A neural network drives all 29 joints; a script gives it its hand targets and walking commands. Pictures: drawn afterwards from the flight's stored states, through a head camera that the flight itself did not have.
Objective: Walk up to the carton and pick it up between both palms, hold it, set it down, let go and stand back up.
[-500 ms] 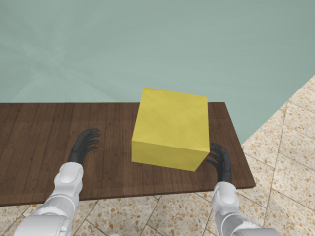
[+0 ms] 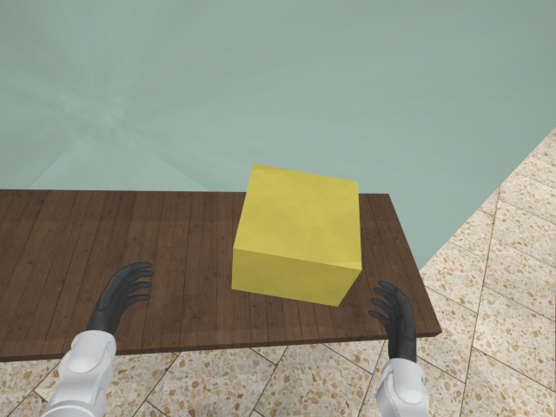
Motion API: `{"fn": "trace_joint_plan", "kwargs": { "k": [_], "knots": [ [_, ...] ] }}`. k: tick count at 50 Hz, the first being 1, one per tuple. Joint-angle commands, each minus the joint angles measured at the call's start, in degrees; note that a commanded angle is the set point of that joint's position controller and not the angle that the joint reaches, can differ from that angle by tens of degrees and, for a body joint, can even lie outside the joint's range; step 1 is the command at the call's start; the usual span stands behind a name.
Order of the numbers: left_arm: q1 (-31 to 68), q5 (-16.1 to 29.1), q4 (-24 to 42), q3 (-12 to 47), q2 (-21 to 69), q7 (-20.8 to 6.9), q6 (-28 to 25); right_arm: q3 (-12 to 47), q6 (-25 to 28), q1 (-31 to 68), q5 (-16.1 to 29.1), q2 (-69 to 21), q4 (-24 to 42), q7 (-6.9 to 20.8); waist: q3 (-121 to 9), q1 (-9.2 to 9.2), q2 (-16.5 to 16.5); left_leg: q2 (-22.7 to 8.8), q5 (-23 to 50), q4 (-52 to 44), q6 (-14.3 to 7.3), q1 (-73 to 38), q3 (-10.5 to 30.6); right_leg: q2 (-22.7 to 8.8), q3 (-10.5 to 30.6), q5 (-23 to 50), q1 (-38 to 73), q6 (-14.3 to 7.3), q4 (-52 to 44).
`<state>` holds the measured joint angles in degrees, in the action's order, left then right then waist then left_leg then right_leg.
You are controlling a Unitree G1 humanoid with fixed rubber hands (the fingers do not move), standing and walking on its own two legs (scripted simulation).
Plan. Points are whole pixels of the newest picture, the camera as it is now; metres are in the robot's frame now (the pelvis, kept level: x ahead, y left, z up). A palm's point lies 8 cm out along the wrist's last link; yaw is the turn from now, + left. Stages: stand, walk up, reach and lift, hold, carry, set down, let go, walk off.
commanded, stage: set down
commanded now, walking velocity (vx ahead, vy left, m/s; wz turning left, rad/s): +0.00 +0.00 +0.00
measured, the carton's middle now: (295, 234) +0.46 -0.08 -0.08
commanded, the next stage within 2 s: none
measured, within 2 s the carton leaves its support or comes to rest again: neither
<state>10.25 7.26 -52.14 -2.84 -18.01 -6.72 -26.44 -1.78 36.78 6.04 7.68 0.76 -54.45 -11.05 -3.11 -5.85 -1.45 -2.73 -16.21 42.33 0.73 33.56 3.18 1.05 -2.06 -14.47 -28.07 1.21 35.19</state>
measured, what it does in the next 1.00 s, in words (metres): stands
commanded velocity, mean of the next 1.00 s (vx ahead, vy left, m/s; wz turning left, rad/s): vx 0.00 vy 0.00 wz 0.00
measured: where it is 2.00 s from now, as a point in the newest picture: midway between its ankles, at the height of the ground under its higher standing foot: outside the picture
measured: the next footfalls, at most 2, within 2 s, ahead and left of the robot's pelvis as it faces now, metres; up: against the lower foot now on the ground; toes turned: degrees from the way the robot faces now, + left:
none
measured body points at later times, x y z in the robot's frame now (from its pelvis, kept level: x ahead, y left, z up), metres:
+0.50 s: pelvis +0.02 -0.01 +0.01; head +0.02 +0.02 +0.46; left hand +0.26 +0.23 -0.03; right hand +0.21 -0.21 -0.02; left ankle +0.05 +0.11 -0.72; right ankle +0.03 -0.14 -0.72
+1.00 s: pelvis +0.04 -0.02 +0.02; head +0.04 -0.01 +0.47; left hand +0.26 +0.23 -0.03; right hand +0.23 -0.22 -0.02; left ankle +0.05 +0.12 -0.72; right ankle +0.03 -0.14 -0.72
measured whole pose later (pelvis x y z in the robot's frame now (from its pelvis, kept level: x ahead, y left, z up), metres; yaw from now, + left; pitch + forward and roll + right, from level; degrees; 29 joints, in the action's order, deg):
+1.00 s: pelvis +0.04 -0.02 +0.02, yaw +1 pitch -4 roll -2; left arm -8.7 11.1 -34.9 -1.0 -20.2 -8.2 -10.2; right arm 0.7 19.3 -10.8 7.7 1.2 -32.4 -8.1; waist 3.3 -4.4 0.1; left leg -2.7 -15.9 30.7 2.0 11.0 3.0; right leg 1.0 -2.0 -15.3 -6.4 0.4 25.5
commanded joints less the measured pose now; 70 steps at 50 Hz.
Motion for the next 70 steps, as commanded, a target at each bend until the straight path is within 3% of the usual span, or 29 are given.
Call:
{"fn": "trace_joint_plan", "kwargs": {
  "k": [1, 3, 13, 15, 25, 26, 34, 35, 37, 47, 53, 57, 59, 64, 66, 70],
  "knots": [
    [3.90, 4.98, 17.03, 2.87, -9.90, -0.34, -0.19, 2.29, -0.21, -0.67, 5.75, 1.06, 12.52, -0.50, -9.08, 5.96, 9.84, 2.83, -1.59, -11.78, 2.17, -20.75, -2.42, 0.03, 2.71, -3.93, 6.14, -3.46, -10.41],
    [2.63, 5.40, 18.52, 2.89, -10.28, -0.46, 0.26, 2.88, -0.83, -1.34, 5.61, 0.76, 15.09, -0.50, -8.45, 6.96, 9.35, 2.75, -1.43, -12.23, 1.96, -21.10, -2.63, 0.09, 2.64, -4.24, 6.84, -3.47, -10.73],
    [-3.56, 7.34, 23.19, 2.81, -11.87, -1.53, 4.75, 5.17, -6.04, -8.94, 4.18, 1.40, 24.04, -0.42, -1.47, 7.35, 8.35, 2.32, -3.69, -14.91, 1.20, -24.79, -3.38, -0.53, 3.40, -6.55, 11.94, -3.78, -13.57],
    [-5.82, 7.57, 24.47, 2.82, -11.53, -1.75, 5.45, 5.22, -6.59, -11.07, 3.21, 1.11, 25.86, -0.38, -0.97, 7.23, 7.00, 2.45, -1.68, -14.89, 1.26, -26.56, -3.56, -0.31, 3.15, -5.15, 12.51, -3.91, -14.20],
    [-11.63, 7.13, 29.40, 2.23, -10.56, -1.90, 8.34, 5.63, -11.11, -15.37, 0.40, 1.61, 32.27, 0.63, 2.65, 8.18, 7.09, 2.17, 2.18, -16.62, 1.28, -29.04, -4.34, -0.14, 3.60, -3.50, 16.36, -3.79, -16.54],
    [-12.22, 6.39, 28.58, 2.46, -9.52, -1.66, 9.15, 4.68, -11.71, -15.41, -0.14, 2.63, 30.26, 1.05, 2.98, 7.99, 8.09, 1.97, 3.33, -17.17, 1.72, -29.75, -4.08, 0.08, 3.26, -3.26, 16.29, -4.06, -16.51],
    [-13.33, 5.62, 29.68, 2.71, -8.81, -1.56, 11.24, 4.38, -14.19, -15.45, -1.87, 3.91, 31.61, 1.96, 3.24, 7.34, 6.68, 2.05, 7.69, -18.00, 1.90, -31.31, -4.75, 0.43, 3.28, 0.05, 17.85, -3.56, -17.79],
    [-14.07, 5.47, 30.30, 2.13, -8.98, -1.61, 11.41, 4.79, -14.44, -15.90, -1.71, 3.87, 32.73, 1.96, 3.44, 8.05, 6.42, 2.13, 8.60, -18.17, 1.87, -31.95, -5.05, 0.26, 3.37, 0.83, 18.17, -3.37, -18.05],
    [-15.11, 5.22, 30.16, 2.29, -8.88, -1.48, 11.83, 4.19, -14.62, -16.50, -1.92, 4.37, 32.03, 2.20, 2.27, 7.47, 6.60, 2.21, 11.24, -18.22, 1.94, -32.62, -5.10, 0.60, 3.35, 2.55, 19.24, -3.27, -18.16],
    [-17.63, 2.17, 30.68, 0.84, -6.75, -0.84, 15.25, 4.42, -16.13, -17.76, -2.72, 6.54, 30.56, 3.79, 2.52, 8.78, 7.76, 2.29, 17.64, -19.05, 2.73, -35.30, -6.12, 1.17, 2.97, 5.81, 20.38, -3.03, -19.61],
    [-18.22, 0.88, 31.57, -0.46, -6.79, -0.66, 16.43, 4.23, -17.02, -18.78, -3.51, 7.26, 30.67, 4.27, 2.29, 8.48, 5.89, 2.63, 20.83, -19.49, 2.49, -36.50, -6.44, 0.93, 3.49, 10.91, 21.72, -2.34, -20.07],
    [-18.01, 0.03, 31.19, -0.72, -6.27, -0.42, 17.16, 4.31, -17.67, -18.75, -4.09, 7.80, 30.06, 4.95, 2.37, 8.53, 4.98, 2.99, 20.18, -20.44, 2.23, -36.21, -6.86, 0.49, 3.66, 13.35, 22.36, -2.00, -20.39],
    [-17.65, -0.73, 29.46, -1.12, -6.28, -0.25, 17.97, 4.45, -18.40, -17.02, -4.05, 8.02, 29.25, 5.41, 3.07, 9.44, 5.94, 2.87, 18.96, -20.94, 2.13, -35.54, -6.80, 0.46, 3.52, 11.54, 21.96, -2.07, -20.29],
    [-17.00, -0.34, 30.20, -1.50, -6.50, -0.22, 18.79, 4.36, -19.44, -16.84, -4.48, 8.08, 31.32, 5.38, 2.37, 9.00, 3.33, 3.25, 15.67, -21.40, 1.24, -34.39, -7.47, -0.32, 3.70, 11.62, 23.39, -1.36, -20.50],
    [-16.68, -1.51, 28.89, -1.19, -5.65, 0.42, 19.95, 3.81, -20.41, -15.94, -4.61, 8.81, 28.27, 6.12, 2.77, 9.19, 5.30, 3.12, 15.47, -21.96, 1.58, -34.46, -7.32, -0.12, 3.22, 10.55, 22.49, -1.75, -20.37],
    [-16.55, -1.76, 29.41, -1.63, -5.42, 1.02, 21.08, 3.57, -21.20, -15.54, -5.21, 9.34, 29.16, 6.39, 2.04, 9.54, 4.56, 3.20, 14.54, -22.08, 1.38, -34.08, -7.64, -0.18, 2.85, 9.70, 22.41, -1.55, -20.10]
  ]
}}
